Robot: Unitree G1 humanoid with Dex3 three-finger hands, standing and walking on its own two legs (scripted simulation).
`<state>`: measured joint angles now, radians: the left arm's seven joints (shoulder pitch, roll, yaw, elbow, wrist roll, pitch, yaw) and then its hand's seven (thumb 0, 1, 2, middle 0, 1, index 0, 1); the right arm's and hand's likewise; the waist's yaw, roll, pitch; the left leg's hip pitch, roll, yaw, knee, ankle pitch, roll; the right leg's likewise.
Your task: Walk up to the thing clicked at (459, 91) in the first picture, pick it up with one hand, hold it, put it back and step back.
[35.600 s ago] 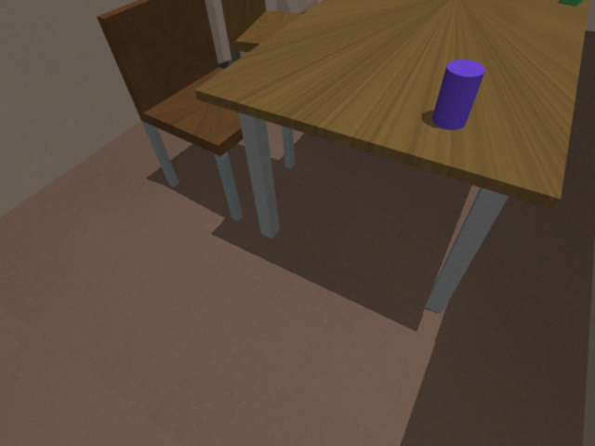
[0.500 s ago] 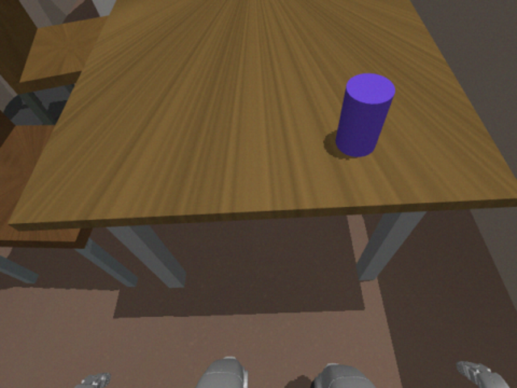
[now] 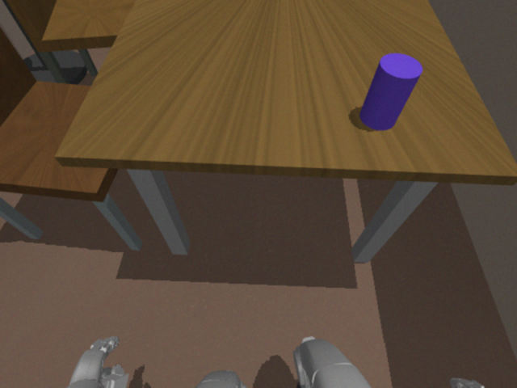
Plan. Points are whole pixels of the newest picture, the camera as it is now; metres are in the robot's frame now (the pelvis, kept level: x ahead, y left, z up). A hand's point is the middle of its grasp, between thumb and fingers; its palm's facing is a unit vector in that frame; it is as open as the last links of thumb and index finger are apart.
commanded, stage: step back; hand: right
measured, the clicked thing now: (388, 93) +0.64 -0.24 +0.03
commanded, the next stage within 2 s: none
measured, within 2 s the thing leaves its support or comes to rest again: neither
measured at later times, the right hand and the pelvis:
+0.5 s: hand out of the picture -0.07 -0.26 -0.15, palm faces +0.06 +0.93 -0.35, open 7.4 cm; pelvis -0.14 +0.01 +0.00, yaw -6 degrees
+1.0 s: hand out of the picture -0.20 -0.25 -0.13, palm faces +0.05 +0.89 -0.44, open 7.4 cm; pelvis -0.30 +0.03 +0.00, yaw -8 degrees
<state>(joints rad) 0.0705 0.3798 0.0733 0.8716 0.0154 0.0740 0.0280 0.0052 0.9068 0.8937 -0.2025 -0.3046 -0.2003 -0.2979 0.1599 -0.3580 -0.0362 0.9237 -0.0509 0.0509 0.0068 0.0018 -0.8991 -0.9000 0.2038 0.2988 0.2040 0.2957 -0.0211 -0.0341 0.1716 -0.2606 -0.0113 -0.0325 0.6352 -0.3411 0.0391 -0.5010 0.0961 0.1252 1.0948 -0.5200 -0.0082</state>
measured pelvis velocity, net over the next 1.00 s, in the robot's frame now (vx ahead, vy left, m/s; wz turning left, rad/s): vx -0.30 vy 0.03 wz -0.15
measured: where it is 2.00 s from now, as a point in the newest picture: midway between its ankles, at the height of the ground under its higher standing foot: outside the picture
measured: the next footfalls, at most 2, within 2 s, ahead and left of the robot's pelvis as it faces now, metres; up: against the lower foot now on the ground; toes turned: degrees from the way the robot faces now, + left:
right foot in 0.28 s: -0.06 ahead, -0.12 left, +0.00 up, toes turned -4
left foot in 0.64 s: -0.17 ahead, +0.14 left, +0.00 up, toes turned -6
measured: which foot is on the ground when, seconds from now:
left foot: down 0.00-0.34, up 0.36-0.62, down 0.64-1.00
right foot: up 0.00-0.26, down 0.28-0.68, up 0.70-1.00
